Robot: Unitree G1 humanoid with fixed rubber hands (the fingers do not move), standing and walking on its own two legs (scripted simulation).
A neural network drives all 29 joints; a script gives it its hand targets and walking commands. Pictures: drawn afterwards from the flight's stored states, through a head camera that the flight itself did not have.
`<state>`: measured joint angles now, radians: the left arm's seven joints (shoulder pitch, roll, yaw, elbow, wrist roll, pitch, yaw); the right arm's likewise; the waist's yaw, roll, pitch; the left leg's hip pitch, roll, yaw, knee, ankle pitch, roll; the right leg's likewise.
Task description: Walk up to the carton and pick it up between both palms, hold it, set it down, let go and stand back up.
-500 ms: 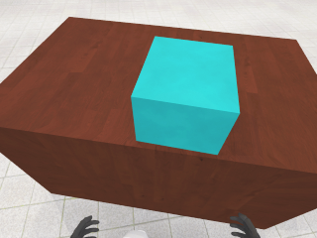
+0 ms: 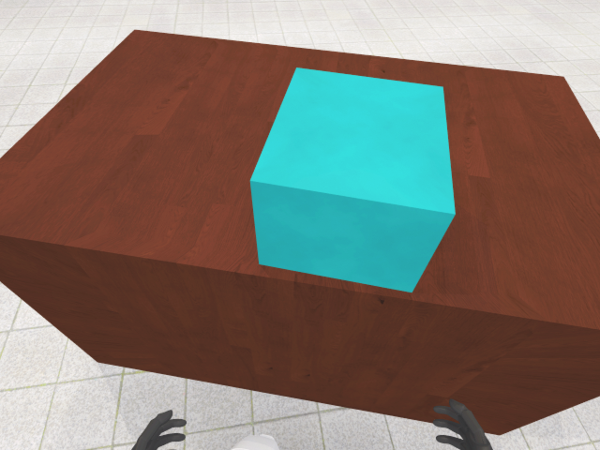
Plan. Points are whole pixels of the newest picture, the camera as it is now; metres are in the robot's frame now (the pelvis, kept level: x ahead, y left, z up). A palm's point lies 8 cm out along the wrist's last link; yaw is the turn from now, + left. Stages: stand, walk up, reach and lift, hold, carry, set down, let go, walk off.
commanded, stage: walk up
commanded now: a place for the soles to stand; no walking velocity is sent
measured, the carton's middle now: (351, 175) +0.51 -0.05 +0.06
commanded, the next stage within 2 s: none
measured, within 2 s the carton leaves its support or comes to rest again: neither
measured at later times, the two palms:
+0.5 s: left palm out of the picture +0.03 +0.22 -0.10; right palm out of the picture +0.07 -0.26 -0.10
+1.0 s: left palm out of the picture -0.14 +0.23 -0.10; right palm out of the picture -0.10 -0.24 -0.09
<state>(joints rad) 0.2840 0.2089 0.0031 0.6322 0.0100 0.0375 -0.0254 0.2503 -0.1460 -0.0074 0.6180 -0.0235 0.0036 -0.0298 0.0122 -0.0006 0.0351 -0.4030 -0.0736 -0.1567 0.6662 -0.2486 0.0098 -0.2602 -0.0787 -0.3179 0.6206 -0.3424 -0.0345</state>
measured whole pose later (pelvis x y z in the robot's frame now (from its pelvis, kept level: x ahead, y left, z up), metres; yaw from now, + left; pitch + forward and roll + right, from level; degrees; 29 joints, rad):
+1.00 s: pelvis -0.15 -0.01 +0.02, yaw +1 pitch +1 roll -1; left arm 0.47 0.19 0.04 0.69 0.05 0.05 -0.02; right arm 0.41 -0.14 -0.04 0.71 -0.04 -0.02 -0.02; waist 0.00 -0.02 -0.04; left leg -0.14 0.01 0.17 0.41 -0.29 0.07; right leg -0.63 -0.03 0.03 1.10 -0.26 0.10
